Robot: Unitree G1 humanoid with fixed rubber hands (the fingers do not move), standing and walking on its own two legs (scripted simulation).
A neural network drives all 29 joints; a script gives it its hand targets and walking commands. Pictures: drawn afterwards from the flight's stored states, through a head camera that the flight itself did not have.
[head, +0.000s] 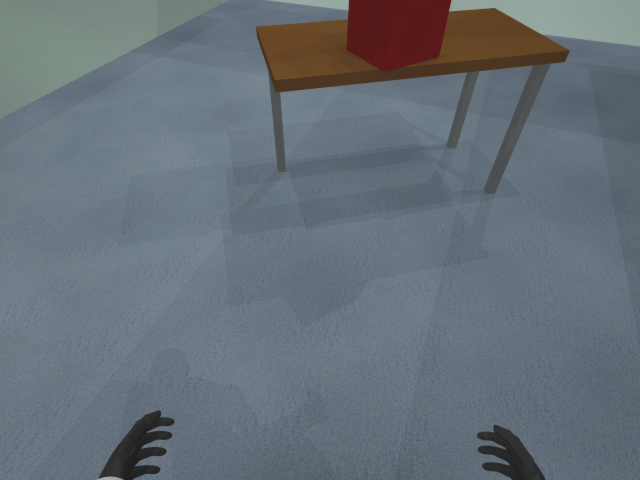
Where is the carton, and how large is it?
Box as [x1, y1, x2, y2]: [347, 0, 450, 71]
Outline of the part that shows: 349,0 347,30 347,49 383,71 438,56 450,0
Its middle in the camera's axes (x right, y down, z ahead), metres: +0.26 -0.76 +1.28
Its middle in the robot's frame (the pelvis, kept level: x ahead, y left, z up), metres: +1.48 -0.22 +0.06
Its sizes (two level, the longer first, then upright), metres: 0.242 0.224 0.252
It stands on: a table, 0.69 m high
